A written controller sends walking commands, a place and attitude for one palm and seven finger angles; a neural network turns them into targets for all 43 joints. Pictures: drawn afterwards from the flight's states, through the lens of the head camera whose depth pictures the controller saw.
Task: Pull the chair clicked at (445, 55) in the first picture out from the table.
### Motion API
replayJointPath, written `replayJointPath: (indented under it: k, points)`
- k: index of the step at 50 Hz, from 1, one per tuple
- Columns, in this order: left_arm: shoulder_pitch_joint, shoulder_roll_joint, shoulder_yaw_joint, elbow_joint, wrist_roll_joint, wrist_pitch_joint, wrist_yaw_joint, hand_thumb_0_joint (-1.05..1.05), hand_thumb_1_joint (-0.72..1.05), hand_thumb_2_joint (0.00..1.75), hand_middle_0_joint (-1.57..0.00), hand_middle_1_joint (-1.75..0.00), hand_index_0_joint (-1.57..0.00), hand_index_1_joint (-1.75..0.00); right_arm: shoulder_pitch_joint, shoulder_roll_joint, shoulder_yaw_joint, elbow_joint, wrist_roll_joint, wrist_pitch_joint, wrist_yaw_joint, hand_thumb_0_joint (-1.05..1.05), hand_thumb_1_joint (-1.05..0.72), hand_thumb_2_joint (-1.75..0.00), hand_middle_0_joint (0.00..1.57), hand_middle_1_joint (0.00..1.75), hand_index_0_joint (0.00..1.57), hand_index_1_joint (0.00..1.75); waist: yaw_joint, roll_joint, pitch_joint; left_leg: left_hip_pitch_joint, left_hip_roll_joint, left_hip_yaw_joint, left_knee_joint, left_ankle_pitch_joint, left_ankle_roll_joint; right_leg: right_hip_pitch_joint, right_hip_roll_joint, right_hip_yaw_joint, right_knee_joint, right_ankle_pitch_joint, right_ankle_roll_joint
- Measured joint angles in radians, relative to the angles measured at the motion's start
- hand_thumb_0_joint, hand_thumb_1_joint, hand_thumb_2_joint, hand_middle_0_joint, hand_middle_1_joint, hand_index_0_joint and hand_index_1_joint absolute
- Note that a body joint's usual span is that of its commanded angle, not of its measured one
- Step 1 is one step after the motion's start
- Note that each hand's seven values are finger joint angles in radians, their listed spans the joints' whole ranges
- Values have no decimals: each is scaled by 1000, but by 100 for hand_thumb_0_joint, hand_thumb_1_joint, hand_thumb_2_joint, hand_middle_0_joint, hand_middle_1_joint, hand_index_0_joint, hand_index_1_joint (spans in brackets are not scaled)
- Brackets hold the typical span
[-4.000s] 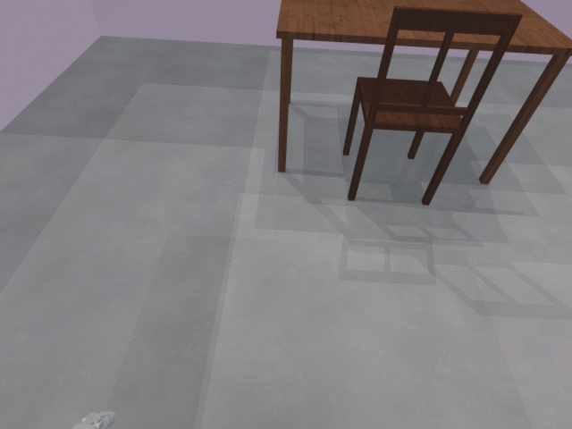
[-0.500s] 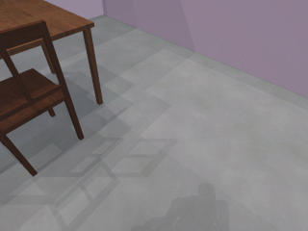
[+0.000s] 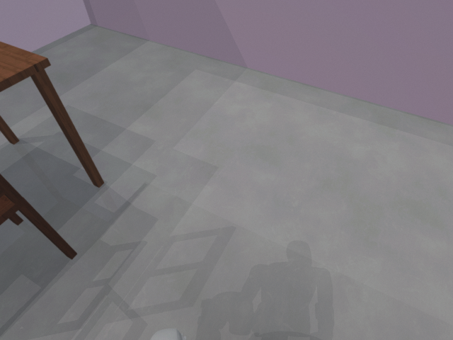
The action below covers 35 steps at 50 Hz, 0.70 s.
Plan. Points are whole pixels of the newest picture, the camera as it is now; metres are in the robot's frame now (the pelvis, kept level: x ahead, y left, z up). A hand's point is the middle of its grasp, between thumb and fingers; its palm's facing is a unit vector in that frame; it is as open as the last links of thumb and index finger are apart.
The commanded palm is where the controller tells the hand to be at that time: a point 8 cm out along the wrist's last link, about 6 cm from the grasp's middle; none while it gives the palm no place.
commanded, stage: walk to a spot facing it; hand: left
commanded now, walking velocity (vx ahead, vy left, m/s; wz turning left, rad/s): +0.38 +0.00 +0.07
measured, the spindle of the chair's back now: out of the picture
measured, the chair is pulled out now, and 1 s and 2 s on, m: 0.00 0.00 0.00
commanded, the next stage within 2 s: turn to face it in 0.38 s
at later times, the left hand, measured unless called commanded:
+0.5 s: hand (112, 326) +0.18 +0.25 -0.18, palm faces +0.03 -0.99 -0.13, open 7.4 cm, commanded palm none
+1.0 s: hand (141, 235) +0.37 +0.22 -0.14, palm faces +0.22 -0.95 -0.20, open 7.2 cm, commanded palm none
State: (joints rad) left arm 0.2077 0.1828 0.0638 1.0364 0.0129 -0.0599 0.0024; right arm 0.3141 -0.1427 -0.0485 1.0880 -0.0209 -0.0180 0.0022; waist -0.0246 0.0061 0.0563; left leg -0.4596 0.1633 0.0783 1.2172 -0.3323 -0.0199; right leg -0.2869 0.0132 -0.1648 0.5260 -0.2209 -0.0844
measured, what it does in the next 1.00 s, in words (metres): walks ahead: left foot, then right foot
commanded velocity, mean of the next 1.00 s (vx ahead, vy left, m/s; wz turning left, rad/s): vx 0.13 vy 0.00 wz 0.26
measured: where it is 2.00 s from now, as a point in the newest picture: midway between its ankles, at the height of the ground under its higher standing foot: outside the picture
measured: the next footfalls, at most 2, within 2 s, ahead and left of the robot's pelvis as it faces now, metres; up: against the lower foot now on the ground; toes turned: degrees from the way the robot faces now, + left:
left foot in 0.32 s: +0.27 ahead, +0.16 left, +0.00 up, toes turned +12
right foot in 0.78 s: +0.37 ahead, -0.07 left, +0.00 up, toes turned -6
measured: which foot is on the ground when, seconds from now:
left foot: up 0.00-0.30, down 0.32-0.80, up 0.82-1.00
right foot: down 0.00-0.34, up 0.36-0.76, down 0.78-1.00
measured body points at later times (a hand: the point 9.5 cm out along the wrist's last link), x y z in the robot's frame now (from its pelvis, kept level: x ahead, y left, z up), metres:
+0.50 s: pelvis +0.20 +0.08 +0.01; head +0.21 +0.10 +0.46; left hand +0.18 +0.30 -0.16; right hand +0.26 -0.16 -0.12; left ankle +0.23 +0.16 -0.73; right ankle +0.17 -0.06 -0.64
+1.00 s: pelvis +0.28 +0.04 +0.01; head +0.30 +0.03 +0.46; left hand +0.36 +0.27 -0.13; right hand +0.33 -0.19 -0.16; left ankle +0.25 +0.16 -0.66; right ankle +0.33 -0.07 -0.73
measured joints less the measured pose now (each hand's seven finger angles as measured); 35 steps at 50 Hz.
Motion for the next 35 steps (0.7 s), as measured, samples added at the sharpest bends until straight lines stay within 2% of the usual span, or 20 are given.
replayJointPath:
  k: [3,6,11,15,17,19,21,24,26,29,32,35]
  points:
    - [37,-9,-9,24,5,-1,2,0,93,90,-20,-30,-20,-30,-57,-13,-10,-42,-6,0,-3,2,-93,-90,20,30,20,30,-1,10,-31,-77,6,10,-121,54,-9,67,10,1,-81,7,5]
    - [72,-23,-17,40,5,-5,-1,0,92,90,-20,-30,-20,-30,-94,-33,-16,-63,-4,1,9,2,-94,-90,20,30,20,30,11,16,-50,-98,6,15,-259,108,-15,127,17,1,-134,-2,17]
    - [123,-34,-24,59,7,-11,-3,0,91,90,-20,-30,-20,-30,-133,-36,-11,-77,-3,0,28,1,-93,-90,20,30,20,30,42,-3,-53,-55,-7,22,-469,135,-8,214,13,-8,-162,-55,45]
    - [167,-36,-25,79,8,-5,-4,1,91,90,-20,-30,-20,-30,-153,-28,-4,-84,-4,-10,32,1,-92,-90,20,30,20,30,64,-23,-40,34,-34,51,-596,119,11,265,-10,-13,-121,-135,82]
    - [185,-38,-23,91,3,4,-5,1,91,90,-20,-30,-20,-30,-164,-23,-1,-91,-11,-31,27,1,-92,-90,20,30,20,30,66,-41,-25,72,-56,75,-617,166,45,227,-47,4,22,-203,91]
    - [184,-36,-24,103,0,22,-8,1,91,90,-20,-30,-20,-30,-166,-12,6,-98,-12,-47,19,1,-92,-90,20,30,20,30,63,-49,-6,95,-60,103,-578,108,69,111,-60,59,318,-264,79]
    - [174,-28,-19,109,3,34,-10,1,91,90,-20,-30,-20,-30,-146,2,13,-95,-10,-53,10,1,-92,-90,20,30,20,30,53,-48,-5,144,-64,126,-606,74,75,-5,-65,85,541,-242,71]
    - [141,-14,-6,93,8,47,-11,1,91,90,-20,-30,-20,-30,-107,3,-5,-86,1,-65,-20,-1,-95,-90,21,30,21,30,41,-51,-5,227,-76,161,-696,86,67,-142,-87,104,658,-143,79]
    - [114,-4,2,72,10,56,-7,1,91,90,-20,-30,-20,-30,-76,-7,-2,-68,0,-62,-24,-2,-96,-90,21,30,21,30,36,-50,-11,269,-81,176,-746,92,68,-206,-102,106,647,-92,89]
    - [64,8,6,38,10,62,-1,1,91,90,-20,-30,-20,-30,-20,-6,7,-31,2,-50,-24,-1,-96,-90,21,30,20,30,25,-48,-19,314,-92,173,-802,97,66,-238,-127,96,531,-33,110]
    - [8,9,1,8,8,61,5,1,91,90,-19,-30,-20,-30,31,8,16,6,2,-32,-19,-1,-94,-90,20,30,20,30,8,-42,-17,333,-102,149,-819,91,59,-206,-137,85,352,-10,126]
    - [-42,0,-6,-17,6,62,9,1,91,90,-19,-30,-20,-30,67,28,19,30,0,-9,-12,0,-93,-90,20,30,20,30,-13,-31,-10,329,-106,118,-792,64,46,-151,-124,73,217,-26,138]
